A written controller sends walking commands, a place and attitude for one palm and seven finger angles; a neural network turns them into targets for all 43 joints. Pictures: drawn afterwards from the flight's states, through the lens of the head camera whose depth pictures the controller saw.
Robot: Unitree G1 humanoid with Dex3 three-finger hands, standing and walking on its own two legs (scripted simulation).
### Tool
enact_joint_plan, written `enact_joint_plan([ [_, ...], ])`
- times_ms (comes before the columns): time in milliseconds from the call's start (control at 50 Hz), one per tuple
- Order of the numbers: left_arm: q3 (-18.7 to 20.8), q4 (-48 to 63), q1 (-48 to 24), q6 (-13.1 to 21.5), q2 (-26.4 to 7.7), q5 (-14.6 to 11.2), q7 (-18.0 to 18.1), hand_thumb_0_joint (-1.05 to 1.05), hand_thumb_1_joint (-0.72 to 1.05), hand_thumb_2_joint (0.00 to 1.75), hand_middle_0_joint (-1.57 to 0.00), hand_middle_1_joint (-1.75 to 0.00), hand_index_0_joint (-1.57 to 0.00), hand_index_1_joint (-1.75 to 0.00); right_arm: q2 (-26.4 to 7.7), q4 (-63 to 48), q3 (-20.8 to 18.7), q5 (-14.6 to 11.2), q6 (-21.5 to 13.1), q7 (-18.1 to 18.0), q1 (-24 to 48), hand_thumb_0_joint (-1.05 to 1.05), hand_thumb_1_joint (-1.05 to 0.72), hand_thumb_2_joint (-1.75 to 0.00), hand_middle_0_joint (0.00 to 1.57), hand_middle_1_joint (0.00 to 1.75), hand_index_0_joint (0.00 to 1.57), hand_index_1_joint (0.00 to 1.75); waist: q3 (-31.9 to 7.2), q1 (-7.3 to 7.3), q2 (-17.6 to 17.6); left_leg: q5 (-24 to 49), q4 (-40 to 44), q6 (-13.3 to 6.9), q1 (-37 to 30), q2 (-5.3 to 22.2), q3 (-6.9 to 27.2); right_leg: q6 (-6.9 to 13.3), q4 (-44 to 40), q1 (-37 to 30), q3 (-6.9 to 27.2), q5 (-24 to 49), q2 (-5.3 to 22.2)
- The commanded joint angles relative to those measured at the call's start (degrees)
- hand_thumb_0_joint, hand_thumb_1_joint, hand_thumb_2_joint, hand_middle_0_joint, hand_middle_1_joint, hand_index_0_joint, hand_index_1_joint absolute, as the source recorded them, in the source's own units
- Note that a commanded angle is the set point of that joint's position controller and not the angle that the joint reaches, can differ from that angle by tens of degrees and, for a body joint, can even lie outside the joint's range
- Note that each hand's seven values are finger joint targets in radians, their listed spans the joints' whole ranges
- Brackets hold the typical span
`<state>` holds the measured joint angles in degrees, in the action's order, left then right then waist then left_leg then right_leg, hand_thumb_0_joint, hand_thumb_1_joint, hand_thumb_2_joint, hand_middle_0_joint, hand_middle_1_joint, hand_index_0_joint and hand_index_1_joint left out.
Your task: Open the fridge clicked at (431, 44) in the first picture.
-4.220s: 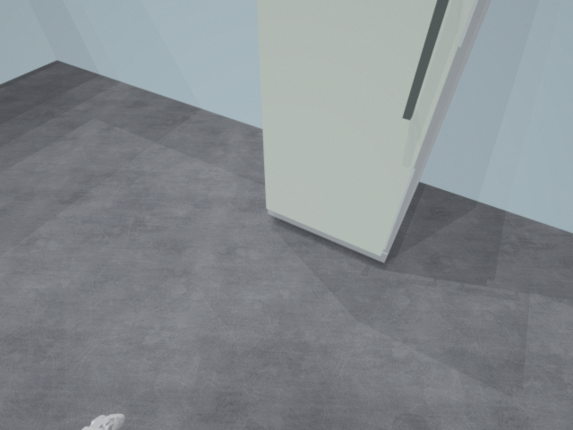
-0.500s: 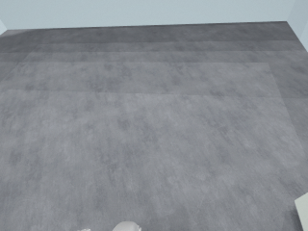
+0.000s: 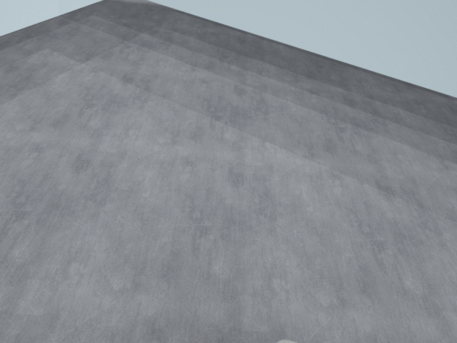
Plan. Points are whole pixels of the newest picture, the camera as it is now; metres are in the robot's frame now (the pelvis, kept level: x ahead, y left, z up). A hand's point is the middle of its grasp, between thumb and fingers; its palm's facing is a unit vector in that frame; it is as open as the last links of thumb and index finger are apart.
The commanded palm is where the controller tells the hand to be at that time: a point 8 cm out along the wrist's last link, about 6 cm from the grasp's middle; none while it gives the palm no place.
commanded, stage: walk to a spot facing it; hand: right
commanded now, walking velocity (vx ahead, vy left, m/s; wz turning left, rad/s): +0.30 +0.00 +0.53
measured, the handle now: out of the picture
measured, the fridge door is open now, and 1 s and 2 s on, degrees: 0 0 0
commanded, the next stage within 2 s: turn to face it in 0.76 s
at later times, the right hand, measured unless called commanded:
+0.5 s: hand out of the picture +0.16 -0.27 -0.18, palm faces -0.17 +0.97 -0.16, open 7.4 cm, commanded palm none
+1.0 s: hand (270, 233) +0.41 -0.08 -0.16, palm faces -0.53 +0.82 -0.23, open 7.3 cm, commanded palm none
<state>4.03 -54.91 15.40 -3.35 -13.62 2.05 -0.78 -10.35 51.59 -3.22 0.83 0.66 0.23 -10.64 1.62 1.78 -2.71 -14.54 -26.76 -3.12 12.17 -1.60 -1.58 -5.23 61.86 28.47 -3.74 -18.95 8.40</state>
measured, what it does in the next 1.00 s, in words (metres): walks ahead, turning left: right foot, then left foot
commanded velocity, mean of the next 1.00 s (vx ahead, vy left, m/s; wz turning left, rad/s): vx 0.09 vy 0.00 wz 0.38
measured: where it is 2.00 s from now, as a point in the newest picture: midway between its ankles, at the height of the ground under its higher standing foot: outside the picture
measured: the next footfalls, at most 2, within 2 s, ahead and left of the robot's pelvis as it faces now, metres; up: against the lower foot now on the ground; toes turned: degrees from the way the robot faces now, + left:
right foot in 0.32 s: +0.18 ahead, -0.15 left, +0.00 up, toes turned +5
left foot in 0.86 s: +0.21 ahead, +0.11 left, +0.00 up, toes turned +36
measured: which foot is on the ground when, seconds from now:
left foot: down 0.00-0.32, up 0.34-0.84, down 0.86-1.00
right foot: up 0.00-0.30, down 0.32-0.86, up 0.88-1.00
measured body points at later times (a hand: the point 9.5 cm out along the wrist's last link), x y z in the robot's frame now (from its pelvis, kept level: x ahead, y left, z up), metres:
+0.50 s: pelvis +0.12 -0.07 +0.00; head +0.14 -0.10 +0.45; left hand +0.15 +0.18 -0.11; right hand +0.17 -0.32 -0.17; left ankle +0.05 +0.07 -0.64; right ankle +0.13 -0.15 -0.74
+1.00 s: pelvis +0.20 +0.00 -0.01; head +0.22 +0.03 +0.43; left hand +0.06 +0.19 -0.18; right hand +0.44 -0.13 -0.14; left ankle +0.18 +0.09 -0.74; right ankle +0.21 -0.15 -0.65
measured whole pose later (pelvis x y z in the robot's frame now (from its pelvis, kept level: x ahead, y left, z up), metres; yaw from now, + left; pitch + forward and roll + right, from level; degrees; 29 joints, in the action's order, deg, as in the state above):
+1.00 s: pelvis +0.20 +0.00 -0.01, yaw +31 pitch -1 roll +0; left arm 2.7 -57.8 17.5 -2.8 -10.9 0.8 1.0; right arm -9.9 52.1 -2.3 1.0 0.1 -0.8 -4.9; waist 5.2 3.6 -2.3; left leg -16.1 -34.9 -2.9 18.0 -0.2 -6.4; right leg -3.3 70.3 25.4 -4.2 -26.6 7.5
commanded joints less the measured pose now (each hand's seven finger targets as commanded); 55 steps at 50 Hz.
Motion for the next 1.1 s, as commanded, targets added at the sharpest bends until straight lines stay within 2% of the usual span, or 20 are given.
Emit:
enact_joint_plan([
  [0,1.4,5.7,-4.3,2.8,-4.5,0.0,0.2,0.00,0.90,0.90,-0.20,-0.30,-0.20,-0.30,-11.9,-1.7,-3.1,0.0,-2.5,-0.3,-5.3,0.00,-0.90,-0.90,0.20,0.30,0.20,0.30,0.5,-3.21,9.5,-3.4,14.2,-6.3,-6.1,13.4,17.8,-0.8,-3.2,8.3,1.0,2.2,-0.3],
  [200,0.6,9.9,-11.7,5.0,-3.1,-0.9,0.0,0.00,0.90,0.90,-0.20,-0.30,-0.20,-0.30,-12.0,0.4,-3.0,0.6,-3.0,-0.3,-8.8,0.00,-0.90,-0.90,0.20,0.30,0.20,0.30,2.2,-4.63,11.4,-0.2,12.2,-7.8,-3.0,13.5,24.0,1.2,-21.4,-0.9,1.5,-1.2,-4.4],
  [260,0.7,7.2,-3.4,5.9,-4.3,-1.3,0.9,0.00,0.90,0.90,-0.20,-0.30,-0.20,-0.30,-11.8,0.1,-3.4,0.3,-2.6,-0.2,-5.6,0.00,-0.90,-0.90,0.20,0.30,0.20,0.30,-0.6,-0.23,8.4,1.4,3.9,-4.4,6.0,9.3,21.1,1.7,-34.9,-19.9,0.3,5.0,-6.2],
  [280,1.3,5.0,3.4,6.5,-7.4,-1.2,1.9,0.00,0.90,0.90,-0.20,-0.30,-0.20,-0.30,-9.1,-0.4,-2.9,0.0,-2.5,0.0,-5.0,0.00,-0.90,-0.90,0.20,0.30,0.20,0.30,-3.9,2.61,1.2,0.0,-5.7,-2.0,12.8,4.4,16.9,2.4,-39.5,-32.2,3.7,3.9,-1.9],
  [300,2.6,3.7,9.3,6.6,-14.1,-0.2,2.2,0.00,0.90,0.90,-0.20,-0.30,-0.20,-0.30,-5.1,-1.3,-2.3,-0.8,-2.2,0.8,-6.6,0.00,-0.90,-0.90,0.20,0.30,0.20,0.30,-7.9,4.42,-17.0,-15.8,-23.6,1.6,25.3,-3.3,7.9,6.5,-45.6,-41.3,23.8,-7.1,15.2],
  [320,2.4,4.0,10.3,6.1,-15.0,-0.5,2.1,0.00,0.90,0.90,-0.20,-0.30,-0.20,-0.30,-6.5,-1.8,-2.4,0.0,-2.3,0.9,-6.0,0.00,-0.90,-0.90,0.20,0.30,0.20,0.30,-5.7,4.28,-15.3,-18.9,-34.3,2.6,27.9,-0.8,4.9,10.1,-50.6,-35.2,30.8,-14.6,22.1],
  [340,1.6,5.2,5.0,5.6,-12.1,-0.5,1.9,0.00,0.90,0.90,-0.20,-0.30,-0.20,-0.30,-7.8,-0.9,-3.1,0.6,-1.8,1.0,-6.0,0.00,-0.90,-0.90,0.20,0.30,0.20,0.30,-0.8,1.94,-9.6,-15.9,-38.1,2.8,26.3,2.6,5.6,10.2,-52.6,-25.5,27.1,-18.5,20.4],
  [380,0.0,6.2,-0.4,6.2,-7.0,-0.7,2.3,0.00,0.90,0.90,-0.20,-0.30,-0.20,-0.30,-7.6,0.8,-3.5,1.1,-1.0,2.0,-5.7,0.00,-0.90,-0.90,0.20,0.30,0.20,0.30,4.8,-0.52,-6.3,-8.5,-41.7,3.7,24.1,4.7,3.7,7.8,-52.8,-17.4,16.4,-8.5,15.0],
  [460,-0.9,4.0,1.3,6.9,-3.9,-1.3,3.1,0.00,0.90,0.90,-0.20,-0.30,-0.20,-0.30,-4.4,2.4,-3.1,0.6,0.5,2.0,-9.3,0.00,-0.90,-0.90,0.20,0.30,0.20,0.30,1.2,-2.87,-6.8,-1.2,-44.1,5.6,22.0,4.7,1.4,4.9,-46.0,-21.1,-1.0,30.0,9.6],
  [520,-0.8,2.6,3.7,6.8,-3.6,-1.2,3.1,0.00,0.90,0.90,-0.20,-0.30,-0.20,-0.30,-3.6,1.4,-3.1,0.8,1.5,1.7,-7.4,0.00,-0.90,-0.90,0.20,0.30,0.20,0.30,0.2,-2.69,-5.8,-0.2,-43.5,6.4,23.8,4.9,0.6,6.6,-44.0,-23.3,-4.1,38.2,10.0],
  [700,0.7,-0.2,6.9,5.2,-5.2,-0.4,2.7,0.00,0.90,0.90,-0.20,-0.30,-0.20,-0.30,-3.1,-4.0,-1.9,0.7,1.9,1.7,6.3,0.00,-0.90,-0.90,0.20,0.30,0.20,0.30,2.8,0.81,-6.7,-2.7,-22.2,5.7,21.6,5.9,-4.2,11.1,-40.3,-27.4,-8.6,37.9,12.9],
  [760,1.5,-0.3,6.8,4.6,-6.7,-0.5,2.2,0.00,0.90,0.90,-0.20,-0.30,-0.20,-0.30,-4.3,-4.5,-1.9,0.7,0.9,1.4,5.3,0.00,-0.90,-0.90,0.20,0.30,0.20,0.30,0.0,0.07,-7.2,-5.3,-14.3,3.7,14.3,3.4,-6.0,10.1,-33.6,-28.4,-10.2,46.1,14.0],
  [780,1.6,0.0,6.3,4.6,-7.4,-0.7,2.1,0.00,0.90,0.90,-0.20,-0.30,-0.20,-0.30,-5.0,-4.0,-2.1,0.8,0.4,1.2,2.1,0.00,-0.90,-0.90,0.20,0.30,0.20,0.30,-2.2,-1.88,-6.3,-2.9,-10.3,3.0,9.5,2.0,-6.7,8.8,-28.6,-28.5,-11.7,49.4,13.5],
  [800,1.8,0.8,5.6,4.5,-7.7,-1.1,1.8,0.00,0.90,0.90,-0.20,-0.30,-0.20,-0.30,-7.2,-2.5,-2.6,0.9,-0.5,1.0,-3.8,0.00,-0.90,-0.90,0.20,0.30,0.20,0.30,-5.4,-5.09,-3.5,4.0,-3.1,2.0,-0.8,2.1,-5.8,6.3,-18.4,-24.1,-13.1,47.0,12.5],
  [820,1.2,2.4,6.4,4.2,-5.8,-1.8,1.1,0.00,0.90,0.90,-0.20,-0.30,-0.20,-0.30,-13.1,-0.8,-3.7,1.3,-1.6,0.3,-10.0,0.00,-0.90,-0.90,0.20,0.30,0.20,0.30,-11.7,-7.62,9.7,24.0,-0.5,-2.2,-18.8,12.4,7.8,2.8,-2.6,-8.2,-14.4,24.2,7.6],
  [840,0.4,4.6,4.9,4.0,-2.2,-1.8,1.4,0.00,0.90,0.90,-0.20,-0.30,-0.20,-0.30,-18.4,0.5,-4.8,0.1,-1.7,-0.6,-13.9,0.00,-0.90,-0.90,0.20,0.30,0.20,0.30,-16.0,-7.80,19.1,55.8,-1.2,-9.9,-25.2,26.5,27.3,-0.5,14.0,5.3,-9.6,-18.0,-2.7],
  [860,0.3,4.7,3.4,3.3,-3.3,-2.2,2.4,0.00,0.90,0.90,-0.20,-0.30,-0.20,-0.30,-16.8,0.4,-4.2,-0.8,-1.3,-1.6,-12.4,0.00,-0.90,-0.90,0.20,0.30,0.20,0.30,-16.3,-7.17,12.6,53.9,0.1,-12.0,-21.0,27.3,21.2,1.3,15.4,3.8,0.9,-17.7,-0.8],
  [900,-0.4,2.3,3.3,2.6,-0.7,-1.7,2.1,0.00,0.90,0.90,-0.20,-0.30,-0.20,-0.30,-12.2,-1.4,-2.9,-0.2,-1.0,-2.1,-3.4,0.00,-0.90,-0.90,0.20,0.30,0.20,0.30,-9.3,-3.86,9.8,34.9,3.4,-9.4,-10.6,21.8,15.0,1.8,14.7,3.4,1.8,-10.3,0.4],
  [980,-1.2,-2.3,9.2,1.1,1.5,-1.1,2.0,0.00,0.90,0.90,-0.20,-0.30,-0.20,-0.30,-6.9,-1.5,-0.1,0.2,-2.0,-2.2,4.3,0.00,-0.90,-0.90,0.20,0.30,0.20,0.30,-2.7,1.98,6.9,24.8,7.6,-4.9,6.3,15.7,0.9,2.1,2.0,-6.2,2.5,-2.6,-0.8],
  [1080,-1.0,-1.1,4.5,1.2,1.0,-1.4,1.4,0.00,0.90,0.90,-0.20,-0.30,-0.20,-0.30,-7.6,0.1,-0.6,0.4,-1.5,-2.1,1.4,0.00,-0.90,-0.90,0.20,0.30,0.20,0.30,-0.3,-0.80,11.8,21.4,8.0,-6.0,2.0,17.8,-0.3,1.6,-8.1,-4.7,-0.4,-3.7,-2.8],
])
